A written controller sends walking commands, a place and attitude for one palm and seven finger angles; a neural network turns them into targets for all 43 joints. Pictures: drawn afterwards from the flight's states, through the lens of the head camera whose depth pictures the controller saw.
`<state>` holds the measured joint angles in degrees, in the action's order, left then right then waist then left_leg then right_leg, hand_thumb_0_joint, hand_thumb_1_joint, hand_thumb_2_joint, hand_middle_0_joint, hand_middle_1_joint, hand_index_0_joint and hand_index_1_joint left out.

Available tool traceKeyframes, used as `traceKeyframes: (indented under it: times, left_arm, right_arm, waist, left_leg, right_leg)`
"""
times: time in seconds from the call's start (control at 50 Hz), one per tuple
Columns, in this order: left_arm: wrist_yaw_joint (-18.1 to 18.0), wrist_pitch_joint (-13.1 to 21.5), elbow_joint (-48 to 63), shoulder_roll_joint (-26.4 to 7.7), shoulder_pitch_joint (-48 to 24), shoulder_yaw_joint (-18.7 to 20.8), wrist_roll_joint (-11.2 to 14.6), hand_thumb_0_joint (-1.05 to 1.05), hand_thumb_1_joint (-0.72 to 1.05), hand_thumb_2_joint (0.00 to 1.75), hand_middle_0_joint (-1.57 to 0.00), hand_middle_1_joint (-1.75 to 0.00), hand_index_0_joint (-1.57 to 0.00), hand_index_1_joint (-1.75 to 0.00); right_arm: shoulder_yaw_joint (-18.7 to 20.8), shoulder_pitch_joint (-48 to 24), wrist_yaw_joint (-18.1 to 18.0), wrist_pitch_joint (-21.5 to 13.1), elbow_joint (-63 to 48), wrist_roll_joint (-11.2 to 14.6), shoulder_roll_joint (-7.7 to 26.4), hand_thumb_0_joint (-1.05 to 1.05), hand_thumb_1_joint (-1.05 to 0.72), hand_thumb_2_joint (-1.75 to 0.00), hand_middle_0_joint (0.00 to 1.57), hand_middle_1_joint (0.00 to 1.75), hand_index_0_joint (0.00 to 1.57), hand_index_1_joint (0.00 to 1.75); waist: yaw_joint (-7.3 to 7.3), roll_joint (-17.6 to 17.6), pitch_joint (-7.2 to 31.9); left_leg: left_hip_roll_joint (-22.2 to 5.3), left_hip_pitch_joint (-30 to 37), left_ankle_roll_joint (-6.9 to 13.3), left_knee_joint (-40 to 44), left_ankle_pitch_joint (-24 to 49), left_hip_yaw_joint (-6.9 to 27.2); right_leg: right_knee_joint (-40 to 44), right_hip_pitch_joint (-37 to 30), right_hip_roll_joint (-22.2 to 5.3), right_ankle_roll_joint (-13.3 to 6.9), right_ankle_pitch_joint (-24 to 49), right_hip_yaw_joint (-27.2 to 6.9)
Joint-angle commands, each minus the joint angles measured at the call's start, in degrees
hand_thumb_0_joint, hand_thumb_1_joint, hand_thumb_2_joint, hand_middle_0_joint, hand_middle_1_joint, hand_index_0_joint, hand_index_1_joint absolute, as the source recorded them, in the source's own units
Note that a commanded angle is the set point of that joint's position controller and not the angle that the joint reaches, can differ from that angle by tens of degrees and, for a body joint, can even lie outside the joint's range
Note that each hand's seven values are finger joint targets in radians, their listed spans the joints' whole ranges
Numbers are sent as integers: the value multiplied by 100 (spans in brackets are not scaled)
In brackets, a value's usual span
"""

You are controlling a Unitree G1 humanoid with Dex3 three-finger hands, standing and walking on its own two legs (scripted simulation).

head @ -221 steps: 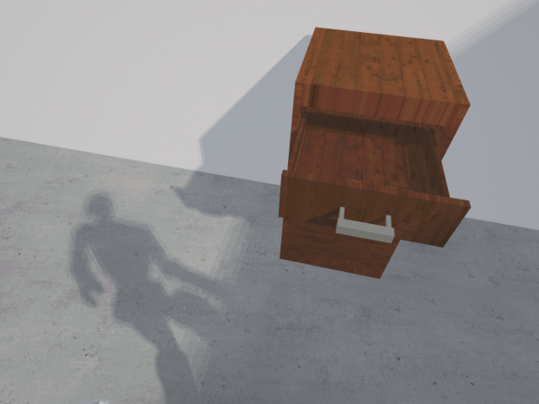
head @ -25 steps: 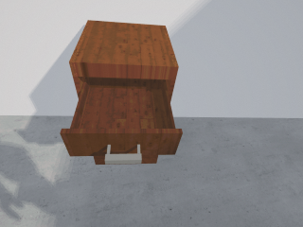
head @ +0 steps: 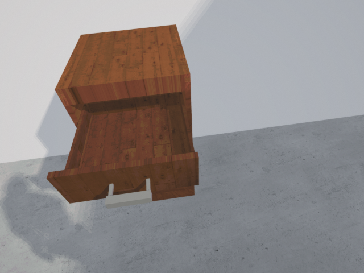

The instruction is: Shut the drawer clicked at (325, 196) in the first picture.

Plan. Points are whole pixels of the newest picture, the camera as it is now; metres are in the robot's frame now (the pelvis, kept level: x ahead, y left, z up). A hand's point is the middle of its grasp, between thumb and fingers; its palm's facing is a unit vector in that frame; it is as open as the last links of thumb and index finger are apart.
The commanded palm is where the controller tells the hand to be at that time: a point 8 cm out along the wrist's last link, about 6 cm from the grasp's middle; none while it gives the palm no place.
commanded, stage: look again from close up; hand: left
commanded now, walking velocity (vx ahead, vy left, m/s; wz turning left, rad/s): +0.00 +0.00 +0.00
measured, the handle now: (129, 191) +0.34 +0.16 -0.06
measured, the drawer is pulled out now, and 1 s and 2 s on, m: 0.30 0.30 0.30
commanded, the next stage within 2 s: shuffle to correct the standing spot in 0.22 s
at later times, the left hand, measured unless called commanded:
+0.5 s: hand out of the picture -0.04 +0.14 -0.16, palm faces +0.06 -0.97 -0.22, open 7.3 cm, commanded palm none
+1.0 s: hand out of the picture -0.01 +0.14 -0.17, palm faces +0.14 -0.97 -0.18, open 7.4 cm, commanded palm none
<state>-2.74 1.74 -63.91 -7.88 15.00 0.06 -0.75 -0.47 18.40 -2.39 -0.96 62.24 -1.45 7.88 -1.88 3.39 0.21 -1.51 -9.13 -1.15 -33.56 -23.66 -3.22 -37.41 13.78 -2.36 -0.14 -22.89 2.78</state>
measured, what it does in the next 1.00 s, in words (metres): steps on the spot: left foot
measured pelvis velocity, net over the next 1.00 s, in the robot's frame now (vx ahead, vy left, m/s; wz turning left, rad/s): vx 0.03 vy -0.02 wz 0.12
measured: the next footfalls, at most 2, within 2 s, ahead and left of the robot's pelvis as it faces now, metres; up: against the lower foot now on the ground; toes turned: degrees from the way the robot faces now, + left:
left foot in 0.90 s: +0.04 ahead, +0.11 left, +0.00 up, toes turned +12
right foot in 1.24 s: +0.19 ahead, -0.17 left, +0.00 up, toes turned +1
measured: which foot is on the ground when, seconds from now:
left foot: down 0.00-0.74, up 0.76-0.88, down 0.90-1.00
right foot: down 0.00-0.90, up 0.92-1.00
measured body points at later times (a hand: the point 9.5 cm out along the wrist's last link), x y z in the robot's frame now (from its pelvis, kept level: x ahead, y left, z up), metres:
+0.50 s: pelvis -0.03 -0.03 +0.01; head -0.02 -0.06 +0.46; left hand -0.04 +0.19 -0.14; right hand -0.06 -0.25 -0.16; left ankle -0.06 +0.13 -0.72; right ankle -0.03 -0.11 -0.72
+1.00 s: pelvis +0.03 -0.02 +0.00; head +0.04 -0.03 +0.45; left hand -0.02 +0.19 -0.16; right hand +0.05 -0.23 -0.16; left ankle +0.00 +0.10 -0.72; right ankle -0.01 -0.11 -0.64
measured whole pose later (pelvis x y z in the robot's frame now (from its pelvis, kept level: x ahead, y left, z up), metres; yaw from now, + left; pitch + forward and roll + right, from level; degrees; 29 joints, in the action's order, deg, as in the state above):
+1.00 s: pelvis +0.03 -0.02 +0.00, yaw +7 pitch -2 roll +2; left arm -0.8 -1.2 -64.1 -8.0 19.2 1.6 -1.6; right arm 0.9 18.7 -1.7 -3.1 61.4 -2.1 6.5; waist -1.1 -1.2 -2.5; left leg -1.3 -12.4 0.3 -33.5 -19.4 -5.1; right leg -68.4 24.0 -2.6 -1.9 -28.2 5.1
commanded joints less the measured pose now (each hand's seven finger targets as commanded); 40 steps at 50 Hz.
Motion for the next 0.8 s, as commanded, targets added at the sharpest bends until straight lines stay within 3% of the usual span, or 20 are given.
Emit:
traceKeyframes:
  times: [0.0, 0.04, 0.12, 0.22, 0.3, 0.32, 0.4, 0.48, 0.52, 0.58, 0.6, 0.62, 0.64, 0.66, 0.68, 0.7, 0.72, 0.76, 0.78]
  left_arm:
    - [-2, 55, 172, -613, 447, 93, 31, 0, 90, 90, -20, -30, -20, -30]
    - [1, 43, 199, -635, 394, 99, 23, 0, 90, 90, -20, -30, -20, -30]
    - [19, 30, 292, -712, 308, 117, 20, 0, 90, 90, -20, -30, -20, -30]
    - [49, 2, 336, -807, 216, 124, 12, 0, 90, 90, -20, -30, -20, -30]
    - [66, 6, 326, -828, 233, 128, 15, 0, 90, 90, -20, -30, -20, -30]
    - [71, 1, 311, -848, 280, 140, 6, 0, 90, 90, -20, -30, -20, -30]
    - [106, -60, 368, -915, 388, 221, -31, 0, 90, 90, -20, -30, -20, -30]
    - [127, -90, 442, -877, 412, 270, -41, 0, 90, 90, -20, -30, -20, -30]
    - [146, -74, 454, -797, 426, 265, -33, 0, 90, 90, -20, -30, -20, -30]
    - [196, -22, 466, -492, 546, 206, -40, 0, 90, 90, -20, -30, -20, -30]
    - [202, 18, 442, -442, 655, 192, -46, 0, 90, 90, -20, -30, -20, -30]
    - [202, 47, 390, -404, 769, 196, -49, 0, 90, 90, -20, -30, -20, -30]
    - [198, 72, 322, -447, 913, 212, -55, 0, 90, 90, -20, -30, -20, -30]
    - [191, 74, 266, -523, 1014, 232, -54, 0, 90, 90, -20, -30, -20, -30]
    - [173, 88, 186, -684, 1211, 284, -57, 0, 90, 90, -20, -30, -20, -30]
    - [142, 100, 120, -871, 1431, 352, -62, 0, 90, 90, -20, -30, -20, -30]
    - [108, 103, 82, -936, 1573, 385, -90, 0, 90, 90, -20, -30, -20, -30]
    - [47, 104, 100, -880, 1512, 368, -146, 0, 90, 90, -20, -30, -20, -30]
    - [34, 105, 134, -845, 1295, 341, -154, 0, 90, 90, -20, -30, -20, -30]
  right_arm:
    - [81, 506, 7, -7, -123, 72, 388, 0, -90, -90, 20, 30, 20, 30]
    - [80, 406, 20, 11, -87, 72, 433, 0, -90, -90, 20, 30, 20, 30]
    - [78, 236, 43, 33, -97, 70, 501, 0, -90, -90, 20, 30, 20, 30]
    - [59, 125, 76, 83, -77, 65, 533, 0, -90, -90, 20, 30, 20, 30]
    - [31, 188, 89, 81, -10, 64, 527, 0, -90, -90, 20, 30, 20, 30]
    - [37, 241, 96, 87, 16, 59, 517, 0, -90, -90, 20, 30, 20, 30]
    - [58, 369, 133, 105, 33, 8, 489, 0, -90, -90, 20, 30, 20, 30]
    - [68, 606, 138, 87, 96, -13, 375, 0, -90, -90, 20, 30, 20, 30]
    - [54, 785, 139, 29, 147, -15, 343, 0, -90, -90, 20, 30, 20, 30]
    - [96, 932, 112, -56, 213, -13, 511, 0, -90, -90, 20, 30, 20, 30]
    - [109, 874, 99, -83, 186, 3, 560, 0, -90, -90, 20, 30, 20, 30]
    - [123, 767, 83, -101, 148, 13, 554, 0, -90, -90, 20, 30, 20, 30]
    - [118, 700, 74, -121, 102, 26, 491, 0, -90, -90, 20, 30, 20, 30]
    - [96, 630, 64, -122, 68, 33, 346, 0, -90, -90, 20, 30, 20, 30]
    - [81, 561, 65, -127, -2, 45, 257, 0, -90, -90, 20, 30, 20, 30]
    - [97, 519, 63, -115, -62, 48, 145, 0, -90, -90, 20, 30, 20, 30]
    - [121, 334, 67, -92, -147, 53, 101, 0, -90, -90, 20, 30, 20, 30]
    - [156, 141, 104, -81, -261, 63, 104, 0, -90, -90, 20, 30, 20, 30]
    - [142, 136, 149, -90, -234, 56, 62, 0, -90, -90, 20, 30, 20, 30]
  waist:
    - [6, -535, -432]
    - [20, -735, -374]
    - [48, -652, -290]
    - [61, -453, -500]
    - [81, -431, -566]
    - [80, -513, -464]
    - [111, -753, -704]
    - [57, -702, -954]
    - [19, -307, -912]
    - [97, 668, -859]
    - [173, 731, -745]
    - [251, 611, -724]
    - [311, 245, -640]
    - [345, -223, -736]
    - [397, -804, -696]
    - [420, -1475, -572]
    - [479, -1806, -611]
    - [431, -1251, -712]
    - [295, -1037, -727]
  left_leg:
    - [-315, -116, 137, 531, 2382, 197]
    - [-314, -33, 139, 654, 2111, 186]
    - [-310, 123, 131, 847, 1824, 180]
    - [-281, 135, 102, 1055, 1220, 160]
    - [-295, 90, 92, 1130, 1187, 183]
    - [-258, 87, 103, 1094, 925, 169]
    - [-91, -306, 188, 710, 242, 83]
    - [-67, -418, 272, 570, 175, 95]
    - [-127, -385, 336, 834, 294, 263]
    - [-651, -573, 651, 1436, 522, 1165]
    - [-760, -667, 734, 1437, 808, 1320]
    - [-730, -808, 742, 1292, 1102, 1241]
    - [-554, -975, 681, 976, 1374, 1023]
    - [-311, -1176, 572, 663, 1414, 700]
    - [3, -1491, 422, 53, 1259, 291]
    - [125, -1756, 341, -625, 533, -38]
    - [96, -2075, 320, -1319, -640, -59]
    - [-85, -2314, 363, -1917, -1063, 67]
    - [-185, -2029, 386, -1463, -957, 101]
  right_leg:
    - [622, -185, -487, -290, 4034, -503]
    - [778, -256, -513, -281, 3841, -508]
    - [1089, -304, -511, -295, 3212, -575]
    - [1597, -75, -523, -324, 1934, -687]
    - [1808, -60, -487, -314, 1519, -686]
    - [1847, -139, -498, -325, 1095, -687]
    - [2188, 134, -575, -459, -916, -843]
    - [2086, 581, -619, -545, -1452, -721]
    - [1594, 598, -472, -515, -1158, -455]
    - [586, 461, -20, -297, -319, 269]
    - [399, 241, 28, -282, 3, 352]
    - [419, 22, -13, -302, 260, 325]
    - [580, -278, -157, -346, 546, 194]
    - [808, -462, -341, -423, 825, -12]
    - [1061, -785, -722, -546, 1261, -365]
    - [1431, -1019, -1248, -774, 1727, -860]
    - [1747, -1157, -1635, -1080, 2239, -1255]
    - [1852, -1098, -1898, -1435, 2545, -1294]
    - [1624, -879, -1756, -1326, 2654, -961]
